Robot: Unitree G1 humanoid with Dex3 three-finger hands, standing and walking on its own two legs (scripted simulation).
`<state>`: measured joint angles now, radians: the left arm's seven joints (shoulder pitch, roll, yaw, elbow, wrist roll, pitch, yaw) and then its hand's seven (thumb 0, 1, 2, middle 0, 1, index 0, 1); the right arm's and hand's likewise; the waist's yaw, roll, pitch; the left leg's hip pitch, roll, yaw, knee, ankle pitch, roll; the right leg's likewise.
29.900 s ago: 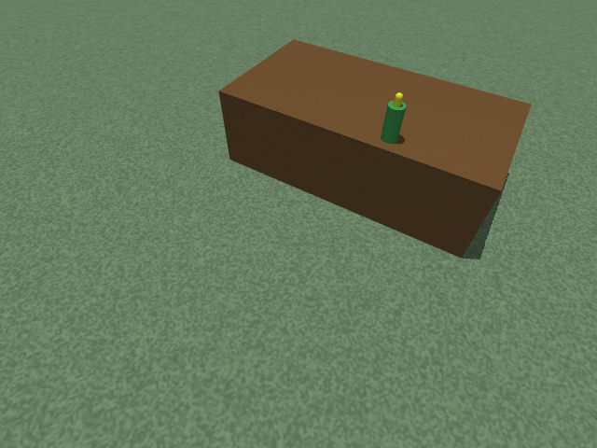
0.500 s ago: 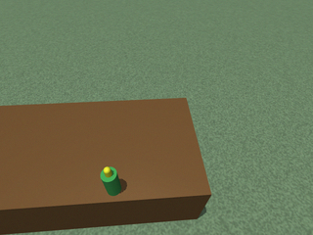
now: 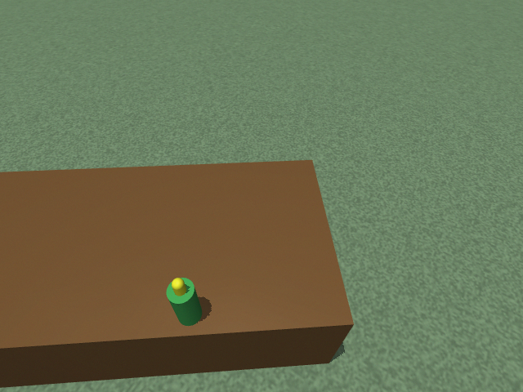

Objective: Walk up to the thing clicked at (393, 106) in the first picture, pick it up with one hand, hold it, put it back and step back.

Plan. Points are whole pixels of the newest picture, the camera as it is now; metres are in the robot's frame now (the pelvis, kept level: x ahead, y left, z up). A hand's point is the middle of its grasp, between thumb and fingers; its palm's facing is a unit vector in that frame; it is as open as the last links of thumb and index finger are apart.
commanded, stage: stand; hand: left
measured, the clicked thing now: (183, 298) +0.39 +0.19 -0.30
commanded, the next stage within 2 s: step back in 1.92 s
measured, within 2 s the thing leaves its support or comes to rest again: neither
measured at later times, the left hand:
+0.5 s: hand out of the picture +0.08 +0.25 -0.16, palm faces -0.03 -0.94 -0.34, open 7.4 cm
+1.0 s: hand out of the picture +0.08 +0.24 -0.16, palm faces -0.03 -0.94 -0.34, open 7.4 cm
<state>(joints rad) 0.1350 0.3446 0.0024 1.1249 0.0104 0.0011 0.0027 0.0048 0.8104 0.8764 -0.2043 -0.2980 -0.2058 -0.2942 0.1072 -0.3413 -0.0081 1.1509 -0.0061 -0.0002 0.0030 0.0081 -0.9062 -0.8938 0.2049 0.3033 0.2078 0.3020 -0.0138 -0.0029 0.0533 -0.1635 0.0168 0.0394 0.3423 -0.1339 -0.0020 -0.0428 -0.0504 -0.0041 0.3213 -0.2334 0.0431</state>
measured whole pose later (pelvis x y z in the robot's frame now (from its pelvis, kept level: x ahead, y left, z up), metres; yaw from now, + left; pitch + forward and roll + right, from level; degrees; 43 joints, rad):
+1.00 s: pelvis +0.01 -0.01 +0.00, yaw +0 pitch -3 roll +0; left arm 0.13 0.35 0.01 1.11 0.01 0.00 0.00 0.01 0.90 0.89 -0.20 -0.30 -0.21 -0.30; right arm 0.10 -0.34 -0.01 1.14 -0.01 0.00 0.00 0.01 -0.91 -0.89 0.20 0.30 0.21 0.30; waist -0.01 0.00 0.05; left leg -0.15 0.03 0.04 0.34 -0.14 -0.02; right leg -0.03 -0.04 0.00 0.32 -0.24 0.03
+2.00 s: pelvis +0.00 -0.01 +0.00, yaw -1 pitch -2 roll +0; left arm 0.12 0.37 0.03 1.06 -0.01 0.01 0.00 0.01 0.90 0.89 -0.21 -0.30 -0.21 -0.30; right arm 0.08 -0.35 -0.02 1.10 0.01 0.01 0.01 0.01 -0.91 -0.89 0.21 0.30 0.21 0.30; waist -0.01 -0.01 0.09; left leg -0.20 0.04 0.05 0.39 -0.16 -0.01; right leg -0.10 -0.03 0.01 0.40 -0.27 0.02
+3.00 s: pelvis -0.24 -0.03 -0.03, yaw -2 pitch -3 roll -2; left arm 0.19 0.37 0.08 0.88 0.02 0.03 0.01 0.01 0.91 0.89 -0.20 -0.30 -0.21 -0.30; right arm 0.05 -0.39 -0.04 0.83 -0.01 0.06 0.00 0.01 -0.90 -0.89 0.21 0.30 0.21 0.30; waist 0.02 0.06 0.19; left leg -0.41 0.07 0.05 0.70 -0.24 0.02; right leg -0.21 0.04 0.03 0.63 -0.38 0.00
